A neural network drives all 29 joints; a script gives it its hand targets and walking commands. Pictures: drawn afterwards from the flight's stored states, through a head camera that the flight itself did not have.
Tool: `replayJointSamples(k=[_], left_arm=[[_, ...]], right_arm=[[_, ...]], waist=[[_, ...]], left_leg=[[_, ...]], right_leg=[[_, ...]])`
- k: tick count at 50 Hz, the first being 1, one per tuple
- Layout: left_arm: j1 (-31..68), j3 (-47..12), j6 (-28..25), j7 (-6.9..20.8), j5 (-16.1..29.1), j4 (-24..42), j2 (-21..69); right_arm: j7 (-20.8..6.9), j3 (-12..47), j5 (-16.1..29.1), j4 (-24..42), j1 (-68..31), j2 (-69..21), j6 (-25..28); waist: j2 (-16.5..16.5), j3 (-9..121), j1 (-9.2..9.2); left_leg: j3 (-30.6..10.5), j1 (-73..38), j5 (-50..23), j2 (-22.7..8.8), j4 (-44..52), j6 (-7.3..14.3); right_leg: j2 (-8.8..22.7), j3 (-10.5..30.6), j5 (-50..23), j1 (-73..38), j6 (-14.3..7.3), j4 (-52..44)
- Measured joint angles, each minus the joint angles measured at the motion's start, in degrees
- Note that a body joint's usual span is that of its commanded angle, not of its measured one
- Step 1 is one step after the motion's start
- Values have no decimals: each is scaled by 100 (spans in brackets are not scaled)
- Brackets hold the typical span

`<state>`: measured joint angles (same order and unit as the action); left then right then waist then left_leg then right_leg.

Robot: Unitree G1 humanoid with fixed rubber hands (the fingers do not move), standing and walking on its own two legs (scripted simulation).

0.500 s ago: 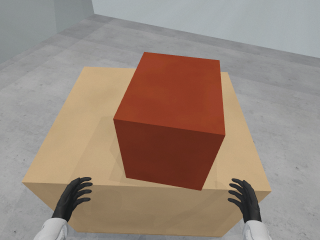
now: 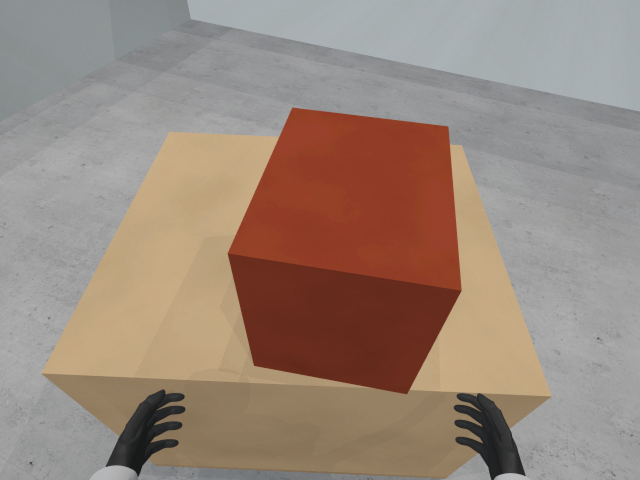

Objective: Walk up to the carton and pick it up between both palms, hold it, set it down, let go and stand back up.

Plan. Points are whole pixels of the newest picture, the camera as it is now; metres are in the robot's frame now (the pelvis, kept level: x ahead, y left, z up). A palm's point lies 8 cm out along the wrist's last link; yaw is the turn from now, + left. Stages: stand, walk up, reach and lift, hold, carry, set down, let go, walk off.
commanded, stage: set down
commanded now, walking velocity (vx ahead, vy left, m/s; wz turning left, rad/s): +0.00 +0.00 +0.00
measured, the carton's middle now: (348, 248) +0.44 -0.03 +0.00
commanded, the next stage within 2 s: let go in 0.40 s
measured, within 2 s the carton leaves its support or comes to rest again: neither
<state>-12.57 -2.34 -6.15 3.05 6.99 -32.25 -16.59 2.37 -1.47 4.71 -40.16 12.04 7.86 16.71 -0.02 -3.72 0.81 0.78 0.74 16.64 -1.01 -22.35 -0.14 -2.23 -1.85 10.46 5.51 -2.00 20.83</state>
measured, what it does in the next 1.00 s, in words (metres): stands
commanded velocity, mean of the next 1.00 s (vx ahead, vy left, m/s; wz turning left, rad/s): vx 0.00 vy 0.00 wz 0.00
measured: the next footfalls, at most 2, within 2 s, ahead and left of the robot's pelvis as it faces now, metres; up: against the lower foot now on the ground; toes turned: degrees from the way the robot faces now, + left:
none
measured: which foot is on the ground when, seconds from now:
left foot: down 0.00-1.00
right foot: down 0.00-1.00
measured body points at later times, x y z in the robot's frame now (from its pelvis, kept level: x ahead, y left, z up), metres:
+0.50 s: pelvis +0.00 +0.01 +0.00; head +0.01 +0.01 +0.45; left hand +0.17 +0.24 -0.09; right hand +0.16 -0.22 -0.09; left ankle -0.04 +0.11 -0.74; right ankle +0.02 -0.10 -0.74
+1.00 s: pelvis -0.01 +0.01 +0.00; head +0.00 +0.01 +0.45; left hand +0.15 +0.25 -0.09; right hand +0.14 -0.24 -0.10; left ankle -0.04 +0.11 -0.74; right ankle +0.02 -0.10 -0.74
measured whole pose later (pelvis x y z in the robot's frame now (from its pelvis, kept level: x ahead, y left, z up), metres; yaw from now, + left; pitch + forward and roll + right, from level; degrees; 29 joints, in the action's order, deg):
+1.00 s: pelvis -0.01 +0.01 +0.00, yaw +0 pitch -2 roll -1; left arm -12.4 0.2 1.5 -0.8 -0.9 -33.2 -13.2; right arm -0.3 -1.6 -0.6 -40.0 12.5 12.8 4.6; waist 0.6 -2.2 0.4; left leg 1.1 6.5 17.6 -0.3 -26.3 0.7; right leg -1.4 -1.6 11.1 11.2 -1.2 24.6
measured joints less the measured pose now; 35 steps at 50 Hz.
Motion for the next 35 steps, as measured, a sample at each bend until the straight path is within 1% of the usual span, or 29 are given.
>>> replayJointSamples(k=[4, 9, 16, 24, 35], left_arm=[[122, 72, 405, -31, -252, -109, 133], [121, 157, 765, -152, -476, 60, 281], [93, 211, 1171, -262, -639, 166, 415], [143, 216, 1368, -380, -701, 325, 482], [198, 190, 1467, -401, -724, 435, 527]], right_arm=[[7, -24, -215, -110, -81, 12, -225], [-96, -31, -381, -141, -143, 8, -363], [-234, -65, -550, -269, -224, 115, -479], [-366, -120, -586, -325, -239, 292, -481], [-393, -118, -570, -155, -129, 332, -523]], waist=[[30, -53, -7], [76, -92, 12], [125, -132, -17], [97, -134, -9], [29, -147, 2]], left_leg=[[-5, -17, -7, 23, 19, 28], [39, -1, 0, 30, 16, 48], [80, 0, 30, 28, -12, 70], [108, 58, 42, 21, -53, 71], [119, 124, 34, 10, -95, 51]], right_leg=[[23, -3, -20, -34, 30, -47], [26, 42, -49, -21, 56, -82], [21, 82, -68, -33, 83, -112], [13, 106, -61, 40, 81, -61], [4, 113, -41, 139, 60, 40]])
